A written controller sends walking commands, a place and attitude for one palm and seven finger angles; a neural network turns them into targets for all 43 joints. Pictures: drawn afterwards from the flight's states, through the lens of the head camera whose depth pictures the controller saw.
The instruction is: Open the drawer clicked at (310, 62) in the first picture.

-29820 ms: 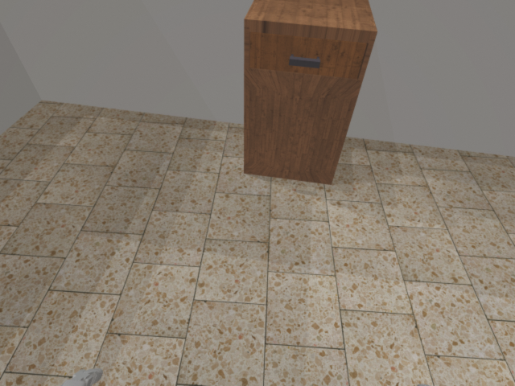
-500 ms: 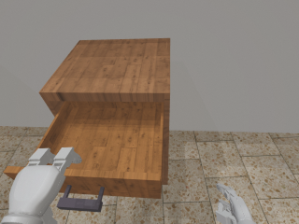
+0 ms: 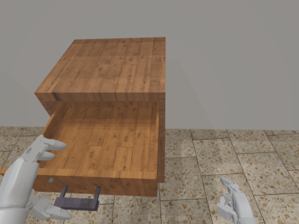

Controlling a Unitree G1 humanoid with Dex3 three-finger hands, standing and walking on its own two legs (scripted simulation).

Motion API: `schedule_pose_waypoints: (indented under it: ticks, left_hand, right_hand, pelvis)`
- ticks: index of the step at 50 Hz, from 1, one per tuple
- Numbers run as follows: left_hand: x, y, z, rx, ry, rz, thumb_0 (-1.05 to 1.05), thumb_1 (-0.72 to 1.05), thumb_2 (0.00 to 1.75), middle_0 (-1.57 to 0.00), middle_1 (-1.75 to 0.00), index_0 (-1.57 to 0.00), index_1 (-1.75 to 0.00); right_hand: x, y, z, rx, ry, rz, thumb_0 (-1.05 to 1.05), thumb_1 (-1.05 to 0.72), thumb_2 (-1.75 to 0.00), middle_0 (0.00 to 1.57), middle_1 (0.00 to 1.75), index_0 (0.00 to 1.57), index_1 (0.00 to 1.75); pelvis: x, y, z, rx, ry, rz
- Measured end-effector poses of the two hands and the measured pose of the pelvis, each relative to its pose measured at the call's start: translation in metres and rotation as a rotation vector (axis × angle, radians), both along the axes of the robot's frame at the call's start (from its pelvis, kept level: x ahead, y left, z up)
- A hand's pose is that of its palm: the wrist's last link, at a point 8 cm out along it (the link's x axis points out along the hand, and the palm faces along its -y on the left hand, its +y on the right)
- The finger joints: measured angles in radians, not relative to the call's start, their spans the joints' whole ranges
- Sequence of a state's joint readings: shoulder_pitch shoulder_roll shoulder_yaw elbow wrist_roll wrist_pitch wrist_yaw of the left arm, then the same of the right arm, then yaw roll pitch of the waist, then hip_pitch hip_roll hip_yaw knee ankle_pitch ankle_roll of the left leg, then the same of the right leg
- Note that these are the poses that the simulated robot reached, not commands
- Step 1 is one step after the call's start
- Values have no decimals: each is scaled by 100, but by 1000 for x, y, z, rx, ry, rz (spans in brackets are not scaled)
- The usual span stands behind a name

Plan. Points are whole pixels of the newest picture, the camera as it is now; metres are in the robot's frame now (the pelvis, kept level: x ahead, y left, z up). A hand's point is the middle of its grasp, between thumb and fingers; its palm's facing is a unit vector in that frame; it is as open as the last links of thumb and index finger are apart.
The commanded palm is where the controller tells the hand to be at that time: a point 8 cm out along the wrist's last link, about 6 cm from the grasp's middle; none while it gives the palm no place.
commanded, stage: draw the hand back to the body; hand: left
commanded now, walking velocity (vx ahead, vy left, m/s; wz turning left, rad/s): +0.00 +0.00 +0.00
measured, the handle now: (79, 196) +0.20 +0.25 -0.07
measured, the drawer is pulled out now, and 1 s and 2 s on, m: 0.30 0.30 0.30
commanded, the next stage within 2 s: step back with the hand held close in 0.90 s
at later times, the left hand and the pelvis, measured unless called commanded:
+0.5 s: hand (52, 167) +0.18 +0.22 +0.15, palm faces +0.36 -0.83 -0.43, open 10.4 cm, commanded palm +0.13 +0.27 +0.18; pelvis +0.00 -0.01 +0.01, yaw +1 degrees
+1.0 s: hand (45, 169) +0.17 +0.22 +0.16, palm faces +0.40 -0.81 -0.42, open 7.5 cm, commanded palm +0.12 +0.27 +0.18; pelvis +0.00 -0.02 +0.01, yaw +1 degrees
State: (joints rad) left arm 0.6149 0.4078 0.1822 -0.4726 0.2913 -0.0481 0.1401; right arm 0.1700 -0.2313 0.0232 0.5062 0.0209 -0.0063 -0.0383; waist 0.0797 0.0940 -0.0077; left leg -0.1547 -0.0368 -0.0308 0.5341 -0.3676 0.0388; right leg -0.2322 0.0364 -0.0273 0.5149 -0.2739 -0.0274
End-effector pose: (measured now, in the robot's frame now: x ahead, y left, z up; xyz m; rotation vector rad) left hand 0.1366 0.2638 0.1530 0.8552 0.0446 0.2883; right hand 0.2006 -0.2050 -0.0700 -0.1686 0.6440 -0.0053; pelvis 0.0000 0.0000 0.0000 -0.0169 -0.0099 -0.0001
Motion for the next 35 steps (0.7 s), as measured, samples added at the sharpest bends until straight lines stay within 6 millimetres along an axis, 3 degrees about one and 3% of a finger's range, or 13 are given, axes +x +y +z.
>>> schedule_pose_waypoints:
  ticks: [3, 7, 15, 26, 35]
  left_hand:
    - [1, -1, -9, -261, -84, 46, -1, -43, 32, -31, -115, -31, -116]
    - [4, -7, -5, -389, -175, 31, -1, -34, 36, -31, -109, -30, -110]
    - [11, -5, 24, -346, -255, -21, -1, -10, 47, -29, -93, -28, -94]
    - [4, -6, 21, -350, -216, -2, 0, 28, 63, -26, -69, -25, -70]
    - [-2, -1, 31, -329, -266, 23, 0, 59, 77, -24, -49, -23, -50]
  right_hand:
    - [-7, 1, 4, -13, -28, -18, 1, -91, -90, 20, 30, 20, 30]
    - [-14, 1, 5, -36, -37, -2, 1, -91, -90, 20, 30, 20, 30]
    - [-16, -7, 2, -31, -25, -1, 1, -91, -90, 20, 30, 21, 30]
    - [-11, -20, 4, -40, -28, -25, 1, -91, -90, 20, 30, 21, 30]
    - [-6, -16, 6, -30, -45, -13, 1, -91, -90, 20, 30, 21, 30]
  pelvis:
    - [4, -4, 2, 2, -16, 10]
    - [9, -7, 3, 0, -34, 21]
    - [6, -11, 6, 2, -34, 18]
    - [2, -14, 8, 4, -21, 14]
    - [0, -16, 8, 6, -35, 21]
